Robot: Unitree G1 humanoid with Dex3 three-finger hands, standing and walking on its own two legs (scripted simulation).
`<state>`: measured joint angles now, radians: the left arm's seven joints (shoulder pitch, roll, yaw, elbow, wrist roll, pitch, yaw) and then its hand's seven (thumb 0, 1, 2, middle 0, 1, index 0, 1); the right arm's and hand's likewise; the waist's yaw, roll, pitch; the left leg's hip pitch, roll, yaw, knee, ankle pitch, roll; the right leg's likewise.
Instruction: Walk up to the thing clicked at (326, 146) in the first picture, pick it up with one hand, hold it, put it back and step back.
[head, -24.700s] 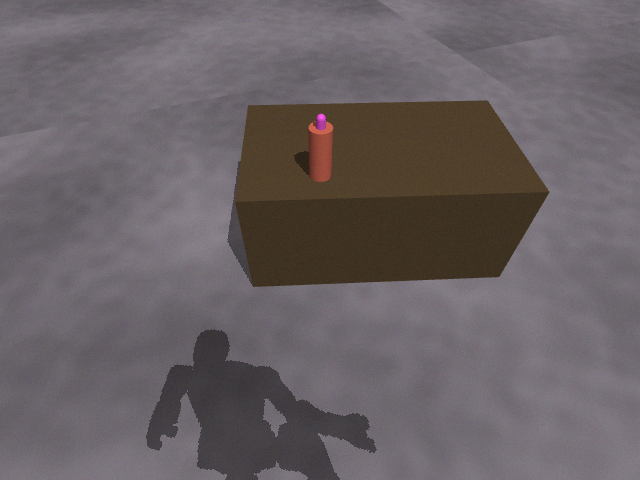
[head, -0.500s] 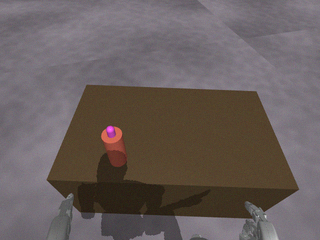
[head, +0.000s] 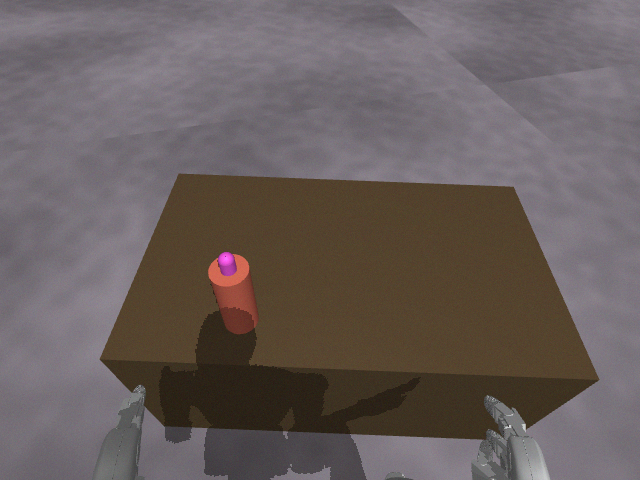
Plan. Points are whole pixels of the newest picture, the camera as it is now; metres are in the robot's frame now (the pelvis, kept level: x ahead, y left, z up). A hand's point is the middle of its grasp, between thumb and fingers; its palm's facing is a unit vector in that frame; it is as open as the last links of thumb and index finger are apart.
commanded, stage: stand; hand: left
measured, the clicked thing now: (234, 290) +0.49 +0.17 -0.16
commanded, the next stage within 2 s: none
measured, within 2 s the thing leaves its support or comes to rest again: neither
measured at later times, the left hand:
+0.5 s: hand out of the picture +0.06 +0.24 -0.12, palm faces +0.01 -0.93 -0.37, open 8.2 cm
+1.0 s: hand out of the picture +0.05 +0.24 -0.10, palm faces +0.05 -0.93 -0.36, open 7.4 cm
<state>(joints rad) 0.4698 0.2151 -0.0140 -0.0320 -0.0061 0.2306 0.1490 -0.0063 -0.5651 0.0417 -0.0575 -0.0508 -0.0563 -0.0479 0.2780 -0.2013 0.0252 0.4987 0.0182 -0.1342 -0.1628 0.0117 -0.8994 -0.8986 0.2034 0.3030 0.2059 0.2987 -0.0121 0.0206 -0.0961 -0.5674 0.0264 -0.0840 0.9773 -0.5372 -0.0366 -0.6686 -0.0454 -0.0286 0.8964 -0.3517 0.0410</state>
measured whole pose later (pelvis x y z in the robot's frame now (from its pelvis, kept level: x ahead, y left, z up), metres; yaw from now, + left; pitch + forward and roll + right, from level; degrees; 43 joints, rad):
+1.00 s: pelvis +0.00 -0.02 +0.05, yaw +2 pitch -5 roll +0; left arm 0.13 0.33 0.02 1.15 0.02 -0.01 0.01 0.01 0.90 0.90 -0.21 -0.30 -0.21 -0.30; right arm 0.21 -0.33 -0.01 1.08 -0.02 0.00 -0.01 0.00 -0.90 -0.90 0.20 0.30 0.21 0.30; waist 0.01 0.02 0.07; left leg -0.10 0.02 -0.10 0.45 -0.28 -0.05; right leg -0.21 -0.06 -0.07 0.46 -0.16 0.02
